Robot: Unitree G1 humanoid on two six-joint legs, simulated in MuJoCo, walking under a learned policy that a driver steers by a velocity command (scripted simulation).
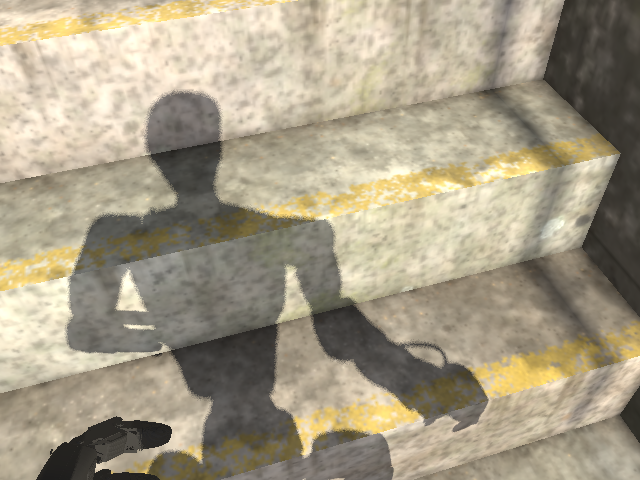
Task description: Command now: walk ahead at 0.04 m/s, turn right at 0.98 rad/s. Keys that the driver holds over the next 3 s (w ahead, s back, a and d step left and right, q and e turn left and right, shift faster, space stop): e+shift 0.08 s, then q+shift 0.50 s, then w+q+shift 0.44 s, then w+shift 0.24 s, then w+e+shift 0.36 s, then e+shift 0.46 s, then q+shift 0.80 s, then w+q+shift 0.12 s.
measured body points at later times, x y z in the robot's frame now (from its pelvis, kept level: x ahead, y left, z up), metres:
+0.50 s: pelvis +0.05 +0.01 +0.01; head +0.07 +0.02 +0.45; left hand +0.30 +0.23 -0.06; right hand +0.10 -0.23 -0.12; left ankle +0.03 +0.11 -0.70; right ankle +0.07 -0.12 -0.73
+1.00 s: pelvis +0.12 -0.01 +0.03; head +0.15 +0.01 +0.48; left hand +0.34 +0.22 +0.01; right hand +0.20 -0.25 -0.10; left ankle +0.02 +0.11 -0.72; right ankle +0.25 -0.09 -0.52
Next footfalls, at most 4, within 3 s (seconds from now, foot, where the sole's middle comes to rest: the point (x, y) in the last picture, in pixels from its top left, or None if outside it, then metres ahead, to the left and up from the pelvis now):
0.06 right None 0.10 -0.13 -0.77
0.54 left None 0.06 0.12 -0.77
0.98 right None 0.29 -0.08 -0.56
1.54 left None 0.25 0.27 -0.56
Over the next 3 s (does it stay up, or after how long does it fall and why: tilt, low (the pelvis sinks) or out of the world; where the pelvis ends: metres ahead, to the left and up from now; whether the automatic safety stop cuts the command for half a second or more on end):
stays up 0.52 0.37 0.60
